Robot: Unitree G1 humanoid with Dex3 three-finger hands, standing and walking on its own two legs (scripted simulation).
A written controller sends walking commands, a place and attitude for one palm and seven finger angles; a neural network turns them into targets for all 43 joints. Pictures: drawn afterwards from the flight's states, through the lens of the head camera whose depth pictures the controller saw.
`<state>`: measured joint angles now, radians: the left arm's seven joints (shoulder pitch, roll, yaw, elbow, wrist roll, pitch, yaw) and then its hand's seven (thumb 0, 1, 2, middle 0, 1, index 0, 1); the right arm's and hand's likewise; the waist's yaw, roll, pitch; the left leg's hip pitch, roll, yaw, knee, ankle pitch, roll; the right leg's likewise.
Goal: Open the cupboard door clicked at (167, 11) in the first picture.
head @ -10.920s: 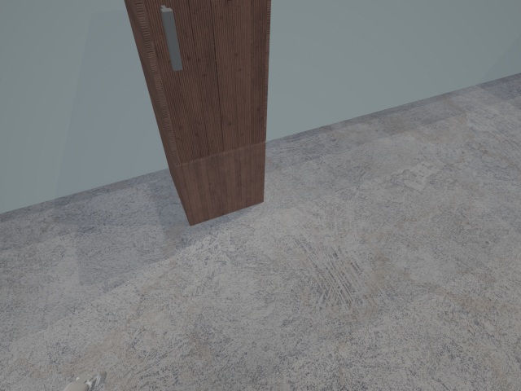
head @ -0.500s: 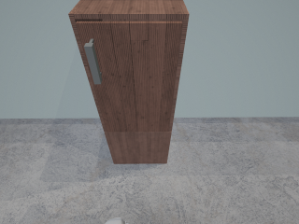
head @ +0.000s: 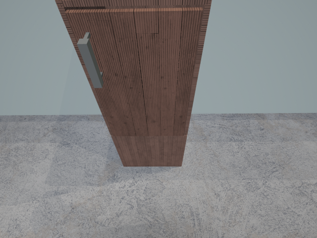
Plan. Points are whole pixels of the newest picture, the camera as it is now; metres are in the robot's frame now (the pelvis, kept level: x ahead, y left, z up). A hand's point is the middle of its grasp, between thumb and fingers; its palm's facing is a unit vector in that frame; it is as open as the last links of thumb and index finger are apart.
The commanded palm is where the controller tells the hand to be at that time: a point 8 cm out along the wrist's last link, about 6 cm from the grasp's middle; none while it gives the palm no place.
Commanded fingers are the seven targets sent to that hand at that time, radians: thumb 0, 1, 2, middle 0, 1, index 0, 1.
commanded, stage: come to a stop and stand still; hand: left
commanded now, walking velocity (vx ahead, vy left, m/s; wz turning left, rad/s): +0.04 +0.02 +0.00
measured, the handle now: (93, 61) +0.56 +0.24 +0.12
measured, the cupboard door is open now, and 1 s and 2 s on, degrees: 0 0 0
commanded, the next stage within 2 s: look again from close up in 1.62 s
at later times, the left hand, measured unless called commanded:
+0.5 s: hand out of the picture -0.02 +0.15 -0.17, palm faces +0.08 -0.97 -0.22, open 7.2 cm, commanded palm none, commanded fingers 0.00 0.90 0.90 -0.20 -0.30 -0.20 -0.30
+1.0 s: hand out of the picture -0.09 +0.16 -0.17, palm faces +0.07 -0.99 -0.13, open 7.4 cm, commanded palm none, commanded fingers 0.00 0.90 0.90 -0.20 -0.30 -0.20 -0.30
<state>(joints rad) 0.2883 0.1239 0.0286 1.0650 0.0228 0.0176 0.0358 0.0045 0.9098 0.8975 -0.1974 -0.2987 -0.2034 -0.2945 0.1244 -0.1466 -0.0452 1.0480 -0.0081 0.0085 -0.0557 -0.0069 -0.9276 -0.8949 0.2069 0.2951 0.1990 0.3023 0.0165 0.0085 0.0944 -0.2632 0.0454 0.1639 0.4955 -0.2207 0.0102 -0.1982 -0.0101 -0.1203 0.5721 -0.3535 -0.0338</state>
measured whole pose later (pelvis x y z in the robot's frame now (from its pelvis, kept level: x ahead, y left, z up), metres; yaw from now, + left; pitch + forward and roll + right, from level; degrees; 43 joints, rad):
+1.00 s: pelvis -0.06 +0.02 +0.01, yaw +0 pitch -1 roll +0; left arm 0.33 0.10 0.01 1.16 0.01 -0.01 0.03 0.00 0.91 0.90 -0.20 -0.30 -0.20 -0.29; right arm 0.37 -0.08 0.01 1.16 -0.01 -0.01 -0.04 0.00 -0.91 -0.90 0.20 0.29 0.19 0.30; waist 0.01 -0.01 0.02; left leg -0.13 0.00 0.06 0.40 -0.26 0.02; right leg -0.20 0.00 -0.12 0.38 -0.18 -0.04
